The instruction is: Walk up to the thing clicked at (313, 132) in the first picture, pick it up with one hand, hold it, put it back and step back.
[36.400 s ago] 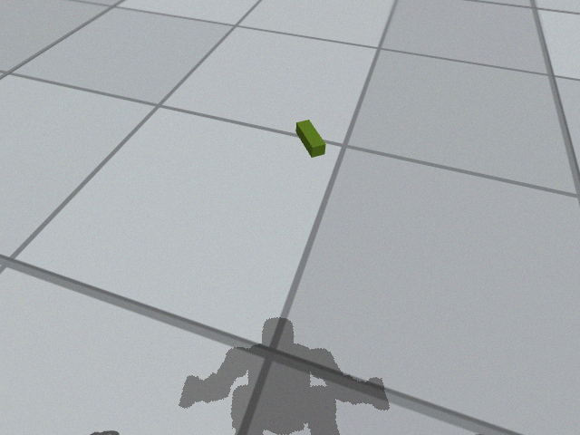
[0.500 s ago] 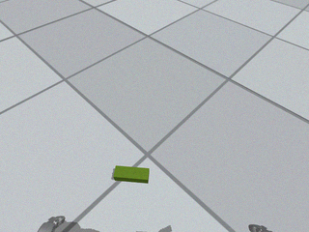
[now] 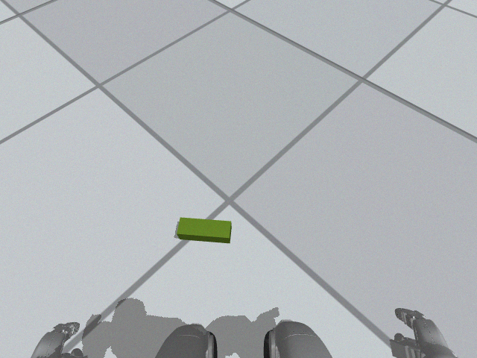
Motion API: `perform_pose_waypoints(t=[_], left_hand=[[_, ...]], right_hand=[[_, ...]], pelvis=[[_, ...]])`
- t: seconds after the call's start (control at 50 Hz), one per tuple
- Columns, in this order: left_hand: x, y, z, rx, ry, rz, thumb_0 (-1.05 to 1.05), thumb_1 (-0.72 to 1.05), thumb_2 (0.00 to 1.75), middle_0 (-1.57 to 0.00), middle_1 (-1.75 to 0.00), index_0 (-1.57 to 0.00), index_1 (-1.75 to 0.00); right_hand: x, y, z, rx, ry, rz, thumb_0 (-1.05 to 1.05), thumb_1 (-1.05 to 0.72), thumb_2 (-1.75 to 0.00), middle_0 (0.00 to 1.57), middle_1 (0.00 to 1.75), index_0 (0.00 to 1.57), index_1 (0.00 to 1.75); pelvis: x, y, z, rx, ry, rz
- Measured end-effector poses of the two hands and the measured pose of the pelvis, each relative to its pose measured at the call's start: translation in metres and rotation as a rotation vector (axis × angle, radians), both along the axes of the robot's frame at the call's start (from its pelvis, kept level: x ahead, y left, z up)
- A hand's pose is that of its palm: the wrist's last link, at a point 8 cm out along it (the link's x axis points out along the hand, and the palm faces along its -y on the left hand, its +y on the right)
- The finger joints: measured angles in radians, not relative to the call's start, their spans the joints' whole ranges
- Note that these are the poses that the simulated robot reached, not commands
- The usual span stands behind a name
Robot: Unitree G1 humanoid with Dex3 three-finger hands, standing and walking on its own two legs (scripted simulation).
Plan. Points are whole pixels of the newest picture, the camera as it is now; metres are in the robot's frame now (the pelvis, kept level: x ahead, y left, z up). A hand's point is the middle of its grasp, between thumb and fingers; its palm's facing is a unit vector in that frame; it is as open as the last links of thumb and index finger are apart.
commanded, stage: walk up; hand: left
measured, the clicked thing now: (205, 230) +0.57 +0.17 -0.73
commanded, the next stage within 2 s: none
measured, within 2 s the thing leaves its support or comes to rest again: neither
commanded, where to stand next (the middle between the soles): +0.17 -0.05 m, yaw -3 degrees
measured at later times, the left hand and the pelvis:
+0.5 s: hand out of the picture -0.05 +0.29 -0.15, palm faces +0.04 -0.93 -0.38, open 7.4 cm; pelvis -0.15 +0.02 +0.00, yaw +5 degrees
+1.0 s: hand out of the picture -0.19 +0.29 -0.14, palm faces -0.01 -0.91 -0.41, open 7.4 cm; pelvis -0.27 +0.02 +0.00, yaw -1 degrees
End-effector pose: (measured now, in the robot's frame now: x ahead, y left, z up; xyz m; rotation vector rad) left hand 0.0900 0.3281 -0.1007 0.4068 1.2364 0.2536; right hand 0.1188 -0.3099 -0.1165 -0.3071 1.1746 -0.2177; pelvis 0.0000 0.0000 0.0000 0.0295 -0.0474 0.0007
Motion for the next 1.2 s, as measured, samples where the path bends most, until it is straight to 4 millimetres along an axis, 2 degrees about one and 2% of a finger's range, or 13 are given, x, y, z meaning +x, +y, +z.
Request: perform_pose_waypoints(t=[0.08,0.16,0.3,0.4,0.46,0.56,0.62,0.68,0.76,0.84,0.94,1.06,1.2], left_hand=[[-0.027,-0.011,0.005,0.020,0.001,-0.001,0.00,0.90,0.90,-0.21,-0.30,-0.20,-0.30],[-0.048,-0.021,0.012,0.022,-0.002,0.004,0.01,0.90,0.90,-0.21,-0.30,-0.20,-0.30],[-0.066,-0.026,0.011,0.007,-0.122,0.017,0.01,0.90,0.90,-0.21,-0.30,-0.20,-0.30],[-0.099,-0.013,-0.007,-0.026,-0.158,0.026,0.00,0.90,0.90,-0.21,-0.30,-0.20,-0.30],[-0.127,-0.003,-0.018,-0.046,-0.133,0.035,0.00,0.90,0.90,-0.21,-0.30,-0.20,-0.30],[-0.173,0.006,-0.009,-0.078,-0.067,0.077,0.01,0.90,0.90,-0.21,-0.30,-0.20,-0.30],[-0.201,0.015,-0.007,-0.068,-0.057,0.101,0.01,0.90,0.90,-0.21,-0.30,-0.20,-0.30],[-0.231,0.020,-0.010,-0.044,-0.017,0.095,0.01,0.90,0.90,-0.21,-0.30,-0.20,-0.30],[-0.263,0.017,-0.015,-0.027,0.043,0.051,0.01,0.90,0.90,-0.21,-0.30,-0.20,-0.30],[-0.283,0.004,-0.011,-0.019,0.041,0.021,0.01,0.90,0.90,-0.21,-0.30,-0.20,-0.30],[-0.295,-0.003,0.001,-0.028,-0.021,-0.004,0.01,0.90,0.90,-0.21,-0.30,-0.20,-0.30],[-0.282,0.003,0.001,-0.049,-0.124,-0.035,0.01,0.90,0.90,-0.21,-0.30,-0.20,-0.30],[-0.275,0.002,-0.001,-0.105,-0.155,-0.064,0.01,0.90,0.90,-0.21,-0.30,-0.20,-0.30]], right_hand=[[-0.005,-0.013,-0.009,-0.003,-0.015,0.015,0.01,-0.90,-0.90,0.21,0.30,0.20,0.30],[-0.028,-0.015,-0.009,0.009,0.009,0.040,0.01,-0.90,-0.90,0.20,0.30,0.20,0.30],[-0.101,-0.016,-0.018,-0.034,0.151,0.090,0.01,-0.90,-0.90,0.21,0.30,0.20,0.30],[-0.150,-0.005,-0.017,-0.057,0.183,0.101,0.01,-0.90,-0.90,0.21,0.30,0.20,0.30],[-0.187,0.005,-0.004,-0.059,0.182,0.074,0.01,-0.90,-0.90,0.21,0.30,0.20,0.30],[-0.237,0.015,0.024,-0.085,0.207,0.045,0.01,-0.90,-0.90,0.21,0.30,0.21,0.30],[-0.243,0.018,0.033,-0.098,0.198,0.057,0.01,-0.90,-0.90,0.21,0.30,0.21,0.30],[-0.237,0.019,0.034,-0.104,0.137,0.069,0.01,-0.90,-0.90,0.21,0.30,0.21,0.30],[-0.229,0.020,0.023,-0.081,0.019,0.076,0.01,-0.90,-0.90,0.21,0.30,0.21,0.30],[-0.237,0.019,0.006,-0.034,-0.048,0.058,0.01,-0.90,-0.90,0.21,0.30,0.20,0.30],[-0.265,0.031,0.002,0.029,-0.056,0.034,0.01,-0.90,-0.90,0.21,0.30,0.20,0.30],[-0.309,0.037,0.002,0.011,-0.033,0.026,0.01,-0.90,-0.90,0.21,0.30,0.20,0.30],[-0.362,0.038,0.017,-0.023,0.011,-0.008,0.01,-0.90,-0.90,0.21,0.30,0.21,0.30]], pelvis=[[-0.018,-0.010,-0.004,0.006,-0.010,0.008],[-0.040,-0.013,0.002,0.019,0.006,0.015],[-0.078,-0.008,-0.003,-0.008,0.019,0.073],[-0.117,0.003,-0.013,-0.031,0.001,0.107],[-0.140,0.011,-0.011,-0.005,-0.024,0.073],[-0.161,0.020,0.010,-0.081,0.001,0.092],[-0.175,0.020,0.015,-0.076,0.028,0.080],[-0.193,0.021,0.013,-0.068,0.032,0.055],[-0.218,0.021,0.003,-0.046,0.026,0.009],[-0.243,0.019,-0.003,-0.077,-0.005,-0.004],[-0.259,0.017,0.002,-0.032,-0.009,-0.032],[-0.278,0.027,-0.001,-0.029,0.002,-0.003],[-0.296,0.030,0.007,-0.016,-0.002,-0.034]])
